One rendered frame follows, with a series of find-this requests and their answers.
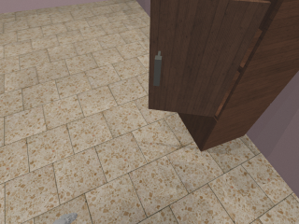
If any handle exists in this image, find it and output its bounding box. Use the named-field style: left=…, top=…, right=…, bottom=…
left=153, top=50, right=163, bottom=87

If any robot left hand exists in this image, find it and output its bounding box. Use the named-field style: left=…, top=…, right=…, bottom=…
left=52, top=213, right=78, bottom=224

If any cupboard door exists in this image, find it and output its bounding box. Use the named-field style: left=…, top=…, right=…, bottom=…
left=148, top=0, right=271, bottom=118

